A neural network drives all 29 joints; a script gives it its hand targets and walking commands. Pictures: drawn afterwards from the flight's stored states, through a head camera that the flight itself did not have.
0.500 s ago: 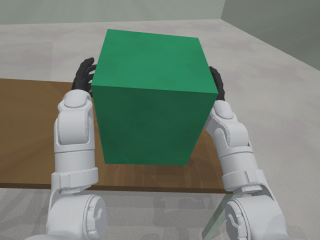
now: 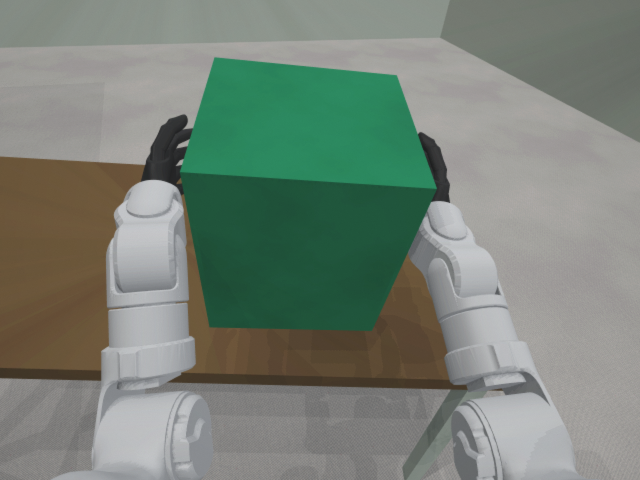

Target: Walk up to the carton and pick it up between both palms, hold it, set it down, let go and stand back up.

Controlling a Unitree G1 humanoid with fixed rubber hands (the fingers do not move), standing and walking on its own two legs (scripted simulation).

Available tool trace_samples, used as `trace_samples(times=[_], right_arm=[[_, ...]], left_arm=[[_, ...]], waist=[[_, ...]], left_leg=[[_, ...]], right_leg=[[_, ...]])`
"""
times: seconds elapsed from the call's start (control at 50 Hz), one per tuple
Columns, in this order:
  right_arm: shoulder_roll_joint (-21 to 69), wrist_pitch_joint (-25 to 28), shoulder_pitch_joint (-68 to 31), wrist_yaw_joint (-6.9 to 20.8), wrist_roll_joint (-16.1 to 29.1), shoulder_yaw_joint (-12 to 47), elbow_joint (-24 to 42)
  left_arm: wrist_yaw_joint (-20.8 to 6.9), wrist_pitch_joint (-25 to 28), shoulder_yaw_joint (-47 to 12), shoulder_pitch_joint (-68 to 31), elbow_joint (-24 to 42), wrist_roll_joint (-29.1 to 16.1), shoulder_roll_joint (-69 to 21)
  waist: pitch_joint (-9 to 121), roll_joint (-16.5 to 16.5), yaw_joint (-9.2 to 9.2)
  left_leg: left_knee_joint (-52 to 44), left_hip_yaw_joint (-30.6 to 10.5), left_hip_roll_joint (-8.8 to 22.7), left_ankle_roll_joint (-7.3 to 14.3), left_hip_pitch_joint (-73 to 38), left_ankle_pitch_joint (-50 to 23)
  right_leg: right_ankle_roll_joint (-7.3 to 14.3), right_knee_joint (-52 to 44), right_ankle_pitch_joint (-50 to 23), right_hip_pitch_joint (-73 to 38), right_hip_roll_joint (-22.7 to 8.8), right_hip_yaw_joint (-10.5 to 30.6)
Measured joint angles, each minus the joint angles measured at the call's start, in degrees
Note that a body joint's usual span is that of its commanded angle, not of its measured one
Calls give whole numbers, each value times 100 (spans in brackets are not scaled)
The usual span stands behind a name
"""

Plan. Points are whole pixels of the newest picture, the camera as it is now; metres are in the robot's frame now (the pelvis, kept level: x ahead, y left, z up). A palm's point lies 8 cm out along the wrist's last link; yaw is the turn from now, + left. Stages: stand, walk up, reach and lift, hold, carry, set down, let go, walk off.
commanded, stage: hold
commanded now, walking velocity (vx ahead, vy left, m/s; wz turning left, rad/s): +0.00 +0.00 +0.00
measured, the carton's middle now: (299, 205) +0.38 +0.00 +0.19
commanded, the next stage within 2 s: none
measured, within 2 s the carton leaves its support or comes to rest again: neither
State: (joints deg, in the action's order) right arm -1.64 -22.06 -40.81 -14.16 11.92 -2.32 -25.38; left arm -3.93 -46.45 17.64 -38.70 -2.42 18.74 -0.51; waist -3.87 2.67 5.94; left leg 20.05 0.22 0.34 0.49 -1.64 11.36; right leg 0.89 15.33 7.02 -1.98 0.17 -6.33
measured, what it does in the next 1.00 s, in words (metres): stands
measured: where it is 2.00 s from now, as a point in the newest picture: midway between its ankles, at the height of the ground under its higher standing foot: outside the picture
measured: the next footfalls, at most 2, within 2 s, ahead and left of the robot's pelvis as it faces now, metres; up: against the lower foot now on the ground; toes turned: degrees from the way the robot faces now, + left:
none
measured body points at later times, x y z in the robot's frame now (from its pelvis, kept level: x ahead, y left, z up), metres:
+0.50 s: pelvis +0.00 +0.00 +0.00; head -0.05 +0.02 +0.45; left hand +0.37 +0.15 +0.23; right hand +0.37 -0.15 +0.22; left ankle +0.01 +0.11 -0.75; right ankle +0.03 -0.11 -0.75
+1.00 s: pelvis +0.00 +0.00 +0.00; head -0.05 +0.02 +0.45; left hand +0.38 +0.15 +0.23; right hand +0.38 -0.15 +0.22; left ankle +0.01 +0.11 -0.75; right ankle +0.03 -0.11 -0.75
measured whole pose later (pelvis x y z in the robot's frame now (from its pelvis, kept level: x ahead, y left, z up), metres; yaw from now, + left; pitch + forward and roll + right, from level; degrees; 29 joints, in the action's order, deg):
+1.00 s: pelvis +0.00 +0.00 +0.00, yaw +0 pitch -10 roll -1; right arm -1.2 -21.7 -42.3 -13.7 10.8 -3.7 -27.5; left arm -4.2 -45.9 18.8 -40.9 -5.1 19.2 -0.5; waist -3.5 2.5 5.9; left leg 19.5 0.1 0.2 0.5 -1.6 11.0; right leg 0.9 15.3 7.0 -1.8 0.0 -6.4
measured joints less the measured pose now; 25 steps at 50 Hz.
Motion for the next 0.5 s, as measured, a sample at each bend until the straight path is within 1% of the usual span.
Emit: trace_samples(times=[0.08,0.22,0.4,0.5], right_arm=[[30,2,38,8,-25,-41,29],[7,17,5,37,-53,-80,2],[37,-4,-106,83,-99,-128,-160],[27,19,-60,81,-76,-110,-103]], left_arm=[[5,-9,-26,2,-2,-7,9],[25,22,-27,-84,-90,-11,2],[31,-6,49,-91,-117,39,-30],[32,-16,8,-83,-77,33,-18]], waist=[[-19,0,4],[2,-35,-57],[14,22,-24],[3,17,-11]], left_leg=[[12,-7,-13,9,-2,2],[2,32,-18,25,48,-21],[-35,23,-16,11,-11,-42],[-15,12,-9,5,-6,-44]], right_leg=[[-9,20,8,-2,-14,-6],[-13,35,-12,73,-20,32],[0,23,-20,23,-16,25],[4,24,-27,16,-10,13]])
